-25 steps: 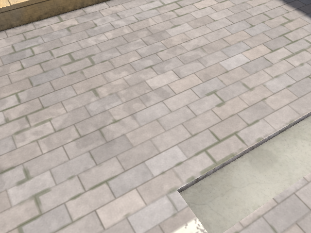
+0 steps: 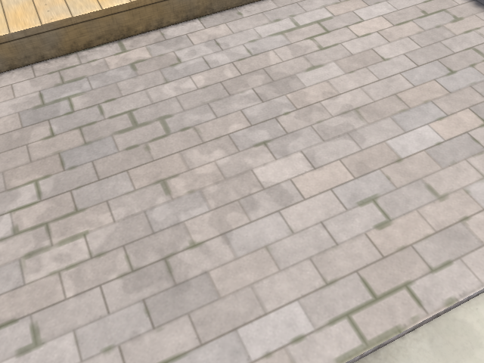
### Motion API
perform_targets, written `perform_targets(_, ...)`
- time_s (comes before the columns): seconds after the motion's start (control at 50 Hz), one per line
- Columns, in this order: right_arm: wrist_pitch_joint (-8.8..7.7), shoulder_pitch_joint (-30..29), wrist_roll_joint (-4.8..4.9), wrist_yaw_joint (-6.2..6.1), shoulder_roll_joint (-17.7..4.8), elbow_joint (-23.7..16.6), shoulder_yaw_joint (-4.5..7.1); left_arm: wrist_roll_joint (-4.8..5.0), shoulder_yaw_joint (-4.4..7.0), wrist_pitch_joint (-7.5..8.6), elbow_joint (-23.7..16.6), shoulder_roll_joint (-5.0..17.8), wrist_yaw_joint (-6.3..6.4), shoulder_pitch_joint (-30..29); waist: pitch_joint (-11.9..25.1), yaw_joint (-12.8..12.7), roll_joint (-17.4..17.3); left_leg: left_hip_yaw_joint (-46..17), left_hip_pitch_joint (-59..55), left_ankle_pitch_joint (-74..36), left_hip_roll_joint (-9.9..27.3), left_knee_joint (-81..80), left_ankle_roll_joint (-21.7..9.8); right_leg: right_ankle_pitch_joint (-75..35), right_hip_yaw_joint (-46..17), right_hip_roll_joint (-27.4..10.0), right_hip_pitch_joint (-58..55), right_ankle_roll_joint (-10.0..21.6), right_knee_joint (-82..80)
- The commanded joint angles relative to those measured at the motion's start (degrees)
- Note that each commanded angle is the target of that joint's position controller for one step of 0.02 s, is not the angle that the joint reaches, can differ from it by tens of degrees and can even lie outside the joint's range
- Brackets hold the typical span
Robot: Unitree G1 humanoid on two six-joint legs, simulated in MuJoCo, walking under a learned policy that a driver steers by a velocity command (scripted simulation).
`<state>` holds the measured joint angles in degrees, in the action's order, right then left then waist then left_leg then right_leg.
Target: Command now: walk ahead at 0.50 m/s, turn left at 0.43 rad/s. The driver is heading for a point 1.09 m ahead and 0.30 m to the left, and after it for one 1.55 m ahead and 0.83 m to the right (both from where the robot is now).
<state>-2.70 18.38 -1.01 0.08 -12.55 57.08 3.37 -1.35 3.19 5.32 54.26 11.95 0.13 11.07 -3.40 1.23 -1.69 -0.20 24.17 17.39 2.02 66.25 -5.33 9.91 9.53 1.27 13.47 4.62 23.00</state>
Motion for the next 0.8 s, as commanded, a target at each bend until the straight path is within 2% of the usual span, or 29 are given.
perform_targets(0.02, 1.59, 3.19, -0.71, 1.06, -0.27, -2.53, 0.63, 0.81, 0.57, 1.78, -0.3, 3.59, 0.37, 5.52, 1.55, 0.66, 5.44, -1.39, 7.87, -3.79, 3.57, 0.76, 0.68, -10.38, -11.89, -16.61, -5.35, 3.73, -14.03)
perform_targets(0.08, 2.21, -3.26, -0.8, 1.87, -0.57, -5.27, 0.63, 0.47, 0.72, 2.1, 0.27, 4.36, 0.46, 7.89, -0.05, 0.27, 5.72, -0.21, 13.46, -10.36, 4.6, -2.28, 1.41, -12.62, -6.46, -15.64, -6.03, 3.19, -15.18)
perform_targets(0.16, 1.71, -12.67, -0.6, 2.8, -0.23, -8.86, -0.19, 0.4, 0.49, 2.1, 0.83, 4.56, 0.69, 9.9, -2.23, -1.22, 5.44, 2.95, 13.36, -17.84, 3.79, -16.49, 1.95, -16.99, -0.31, -13.86, -7.03, 2.64, -15.16)
perform_targets(0.22, 1.56, -18.27, -0.82, 3.2, -0.36, -11.18, -0.69, 0.36, 0.8, 1.85, 1.71, 6.33, 1.24, 13.01, -2.71, -2.85, 5.44, 6.24, 11.81, -17.88, 2.65, -24.7, 0.74, -21.05, 1.92, -15.67, -11.85, 2.8, -14.42)
perform_targets(0.26, 1.47, -19.95, -1.09, 3.31, -1.22, -12.29, -0.53, 0.19, 1.03, 1.23, 2.33, 7.14, 1.62, 14.54, -2.85, -3.04, 5.54, 7.58, 11.17, -14.19, 1.58, -27.62, -0.73, -25.86, 3.36, -16.86, -16.06, 2.73, -12.05)
perform_targets(0.3, 1.58, -18.94, -1.33, 3.12, -2.15, -12.59, -0.11, 0.08, 1.24, 0.51, 2.36, 8.12, 1.93, 14.36, -1.47, -1.73, 6.55, 9.43, 7.21, -9.02, -1.25, -29.41, -2.9, -40.43, 5.3, -17.45, -18.89, 2.28, -6.52)
perform_targets(0.32, 1.65, -16.65, -1.48, 2.85, -2.91, -12.23, 0.26, 0.02, 1.54, 0.08, 2.23, 9.12, 2.03, 13.97, 0.03, -0.59, 7.46, 10.34, 4.15, -5.87, -3.19, -29.84, -4.12, -48.0, 6.04, -17.56, -19.97, 2.06, -1.83)
perform_targets(0.34, 1.51, -12.47, -1.44, 2.63, -3.81, -11.18, 0.8, -0.03, 1.83, -0.55, 2.0, 10.06, 2.0, 13.61, 2.49, 1.15, 7.73, 10.74, -0.13, -3.37, -5.34, -31.12, -5.49, -52.32, 6.38, -17.53, -20.62, 2.04, 5.43)
perform_targets(0.36, 1.02, -6.08, -1.5, 2.29, -5.1, -9.39, 1.6, 0.07, 2.05, -1.24, 1.46, 10.86, 1.79, 13.08, 6.25, 3.77, 7.01, 10.3, -8.03, -3.27, -7.29, -34.5, -7.0, -49.82, 6.72, -17.22, -18.35, 1.53, 15.86)
perform_targets(0.38, 0.59, 3.14, -2.21, 1.59, -8.62, -6.73, 3.11, -0.08, 1.95, -1.54, 0.02, 10.6, 1.42, 11.95, 11.37, 8.09, 2.98, 3.37, -21.85, -1.87, -4.18, -38.37, -9.51, -36.73, 7.11, -15.85, -8.35, -0.43, 31.68)
perform_targets(0.4, 0.55, 3.53, -2.41, 0.79, -15.45, -7.4, 4.72, 0.52, 0.56, -1.29, -4.03, 3.32, 0.24, 14.1, 16.38, 4.05, -10.14, -24.94, -40.68, -1.67, 14.06, -40.04, -17.22, 14.09, 5.66, -6.6, 17.47, -3.9, 52.24)
perform_targets(0.42, 1.47, 5.88, -0.71, 0.62, -16.47, -8.23, 4.86, 0.54, 1.37, -0.52, -7.05, 7.68, -0.3, 7.07, 19.02, 6.2, -5.05, -43.23, -43.1, -0.73, 17.85, -49.35, -19.98, 21.22, -7.17, -0.28, 27.98, -4.86, 60.02)
perform_targets(0.44, 1.8, 2.61, -0.37, 0.06, -14.87, -7.81, 4.4, 0.86, 1.12, 0.25, -8.49, 7.42, -0.59, 2.5, 10.4, 4.95, -1.07, -33.04, -37.37, -4.56, 16.81, -50.83, -17.9, 14.24, -10.32, -4.44, 32.62, -4.22, 58.11)
perform_targets(0.46, 1.52, -0.4, 0.19, -0.13, -11.66, -7.95, 3.62, 1.01, 0.8, 0.95, -8.12, 7.1, -0.53, 3.13, 5.74, 2.49, 1.61, -26.87, -29.51, -11.57, 14.63, -51.52, -15.45, 9.29, -10.38, -6.6, 29.67, -4.02, 52.05)
perform_targets(0.48, 1.04, -3.14, 0.36, -0.25, -9.65, -8.34, 3.09, 0.44, 0.95, 0.7, -7.27, 7.11, -0.29, 4.12, 3.31, -0.03, 3.49, -21.72, -23.54, -18.55, 11.37, -52.03, -13.19, 8.03, -10.61, -7.97, 25.55, -4.29, 47.44)
perform_targets(0.5, 0.5, -4.65, 0.88, -0.45, -8.14, -8.61, 2.54, -0.72, 0.94, -0.41, -7.17, 7.01, -0.23, 5.51, 3.41, -1.93, 3.11, -18.0, -19.81, -23.38, 8.93, -52.52, -12.2, 7.84, -10.89, -8.51, 21.5, -5.06, 44.67)
perform_targets(0.52, -0.12, -4.72, 0.91, -0.37, -7.79, -8.91, 2.27, -1.4, 0.88, -1.61, -7.04, 6.48, -0.35, 6.44, 4.55, -2.68, 2.32, -16.25, -18.21, -26.87, 7.71, -52.53, -11.92, 8.16, -10.91, -8.53, 18.87, -5.69, 43.55)
perform_targets(0.54, -0.75, -3.68, 1.18, -0.23, -8.03, -8.75, 2.23, -1.62, 0.82, -2.52, -7.44, 6.07, -0.62, 6.4, 4.84, -3.08, 2.2, -15.21, -17.47, -29.48, 6.65, -52.56, -11.89, 8.24, -10.5, -8.34, 18.48, -6.31, 42.27)
perform_targets(0.6, -1.25, 0.25, 1.15, 0.09, -10.44, -7.93, 2.8, -1.46, 0.64, -3.96, -9.73, 5.61, -1.13, 1.59, 3.05, -2.09, 0.55, -13.86, -16.03, -26.74, 3.73, -54.06, -10.38, 2.28, -8.93, -7.58, 22.08, -7.47, 36.32)
perform_targets(0.66, -0.94, 3.91, 0.96, -0.06, -9.42, -7.99, 2.28, -1.25, 0.41, -4.01, -12.2, 5.91, -1.32, -5.22, 1.66, 0.62, -0.53, -14.63, -18.84, -25.71, 3.95, -54.95, -8.89, -3.12, -8.81, -7.46, 26.25, -8.05, 29.13)
perform_targets(0.72, -1.3, 7.93, 0.97, -0.32, -9.02, -6.9, 1.91, -1.13, 0.09, -3.66, -13.65, 6.0, -1.47, -9.55, 1.37, 2.53, -1.04, -14.29, -24.11, -31.16, 4.67, -54.36, -7.01, -8.08, -8.83, -7.07, 28.36, -7.04, 23.61)
perform_targets(0.8, -1.42, 11.49, 0.29, -0.98, -8.69, -5.65, 1.26, -0.73, -0.65, -3.03, -15.95, 5.66, -2.08, -15.6, -0.13, 4.66, -1.65, -13.86, -29.44, -36.03, 5.55, -52.85, -6.59, -9.1, -7.35, -5.0, 28.59, -5.14, 16.69)
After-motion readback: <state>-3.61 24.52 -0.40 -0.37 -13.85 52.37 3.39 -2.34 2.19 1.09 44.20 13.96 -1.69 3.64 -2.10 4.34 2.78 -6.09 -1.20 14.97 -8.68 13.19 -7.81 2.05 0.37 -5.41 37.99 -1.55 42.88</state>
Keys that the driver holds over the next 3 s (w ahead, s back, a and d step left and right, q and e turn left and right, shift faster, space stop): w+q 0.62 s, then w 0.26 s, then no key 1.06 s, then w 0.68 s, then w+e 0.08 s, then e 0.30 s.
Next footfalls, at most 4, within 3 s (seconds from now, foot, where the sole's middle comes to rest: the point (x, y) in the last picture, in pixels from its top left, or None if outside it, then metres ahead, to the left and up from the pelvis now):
0.38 left None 0.33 0.13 -0.78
0.94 right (214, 287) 0.69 0.12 -0.78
1.38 left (148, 316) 0.61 0.31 -0.78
2.70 left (121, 213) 0.97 0.44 -0.78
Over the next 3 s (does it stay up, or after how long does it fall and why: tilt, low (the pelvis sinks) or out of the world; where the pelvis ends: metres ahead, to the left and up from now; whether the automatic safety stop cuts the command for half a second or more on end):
stays up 0.95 0.36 0.00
